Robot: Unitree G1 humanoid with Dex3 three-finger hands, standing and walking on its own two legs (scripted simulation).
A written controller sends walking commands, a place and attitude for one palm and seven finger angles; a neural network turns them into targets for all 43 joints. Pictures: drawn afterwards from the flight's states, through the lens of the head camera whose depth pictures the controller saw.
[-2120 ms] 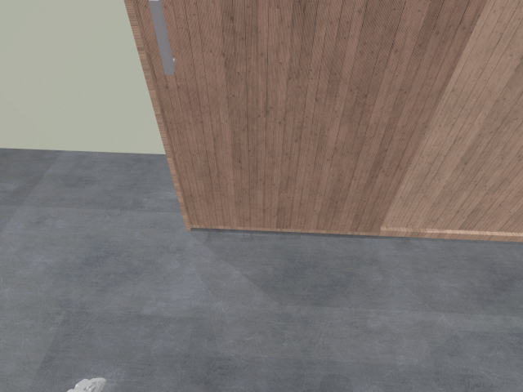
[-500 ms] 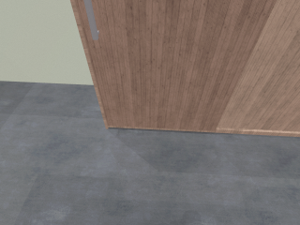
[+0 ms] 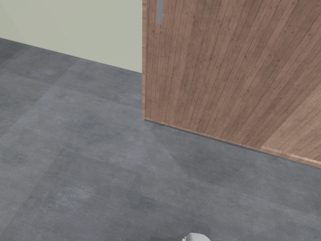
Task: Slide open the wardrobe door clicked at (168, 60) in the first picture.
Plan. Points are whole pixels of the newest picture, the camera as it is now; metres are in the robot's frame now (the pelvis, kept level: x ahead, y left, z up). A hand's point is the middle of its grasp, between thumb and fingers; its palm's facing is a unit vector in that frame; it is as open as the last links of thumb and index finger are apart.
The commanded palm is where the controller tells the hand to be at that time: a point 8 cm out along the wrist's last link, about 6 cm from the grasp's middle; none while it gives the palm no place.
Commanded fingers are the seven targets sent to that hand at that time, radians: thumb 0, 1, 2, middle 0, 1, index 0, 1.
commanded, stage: walk to a spot facing it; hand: left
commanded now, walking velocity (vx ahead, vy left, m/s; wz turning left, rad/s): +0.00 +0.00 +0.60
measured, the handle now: out of the picture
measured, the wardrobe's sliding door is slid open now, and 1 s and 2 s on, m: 0.00 0.00 0.00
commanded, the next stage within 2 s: turn to face it in 0.74 s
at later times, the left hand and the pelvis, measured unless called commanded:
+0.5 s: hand out of the picture -0.04 +0.14 -0.15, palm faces +0.35 -0.90 -0.27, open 7.4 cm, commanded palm none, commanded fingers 0.00 0.90 0.90 -0.20 -0.30 -0.20 -0.30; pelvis +0.04 -0.04 +0.01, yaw +19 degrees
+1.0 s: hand out of the picture +0.11 +0.28 -0.17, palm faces +0.58 -0.78 -0.23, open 7.4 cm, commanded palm none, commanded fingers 0.00 0.90 0.90 -0.20 -0.30 -0.20 -0.30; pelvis +0.18 +0.09 +0.00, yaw +32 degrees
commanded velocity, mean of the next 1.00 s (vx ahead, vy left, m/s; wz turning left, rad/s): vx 0.20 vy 0.00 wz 0.37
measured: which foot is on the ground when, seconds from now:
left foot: down 0.00-0.26, up 0.28-0.74, down 0.76-1.00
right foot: up 0.00-0.24, down 0.26-0.76, up 0.78-1.00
